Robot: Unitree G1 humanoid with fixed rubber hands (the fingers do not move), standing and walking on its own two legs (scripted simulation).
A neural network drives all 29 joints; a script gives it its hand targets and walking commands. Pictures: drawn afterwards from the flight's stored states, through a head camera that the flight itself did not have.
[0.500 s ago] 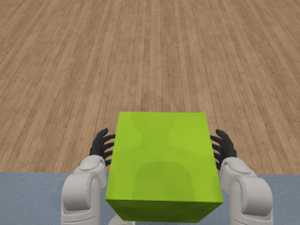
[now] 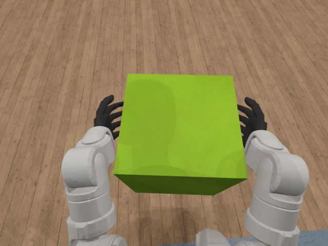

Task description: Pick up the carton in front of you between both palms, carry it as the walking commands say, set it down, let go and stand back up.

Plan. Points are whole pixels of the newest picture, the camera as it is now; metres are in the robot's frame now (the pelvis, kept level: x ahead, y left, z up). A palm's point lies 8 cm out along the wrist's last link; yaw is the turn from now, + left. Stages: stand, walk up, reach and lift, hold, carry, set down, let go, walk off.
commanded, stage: carry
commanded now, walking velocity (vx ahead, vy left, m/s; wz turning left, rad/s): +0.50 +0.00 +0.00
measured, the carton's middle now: (176, 143) +0.32 +0.00 +0.07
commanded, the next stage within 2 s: none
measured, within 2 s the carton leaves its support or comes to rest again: neither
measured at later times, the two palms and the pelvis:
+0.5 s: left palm (128, 40) +0.68 +0.15 +0.12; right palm (217, 37) +0.71 -0.15 +0.12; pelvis +0.33 -0.04 +0.00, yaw +2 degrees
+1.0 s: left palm out of the picture +1.03 +0.13 +0.20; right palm out of the picture +1.02 -0.17 +0.21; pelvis +0.67 +0.00 +0.04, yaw +1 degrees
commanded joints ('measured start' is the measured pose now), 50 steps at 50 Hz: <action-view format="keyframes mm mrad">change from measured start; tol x32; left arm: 1 -590 -637 -674 77 -294 -10 -99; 20 -1071 -870 -589 175 -394 -90 -94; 50 -868 -658 -519 278 -203 -40 -55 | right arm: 1 -596 601 682 69 331 2 132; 50 -944 719 601 274 382 -33 114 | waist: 1 -4 127 -305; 11 12 174 -282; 15 121 -340 -615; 33 -36 -151 -510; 36 -85 325 -673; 50 -41 159 -376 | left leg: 1 299 247 -223 -163 172 98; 12 304 161 -39 277 738 6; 15 -394 -106 -173 994 -325 -74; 17 -537 -19 -258 1115 -266 -35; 27 -609 21 -149 671 -136 -42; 33 35 -124 43 165 31 7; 36 637 317 -916 -6 134 264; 50 336 181 -274 -34 383 117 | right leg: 1 -117 -12 -24 -95 67 12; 12 300 169 -203 -567 118 -60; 16 975 -251 597 -723 189 -266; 33 653 -68 -77 -375 972 -60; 36 -37 197 50 273 -244 25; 50 -88 82 -62 -310 -3 0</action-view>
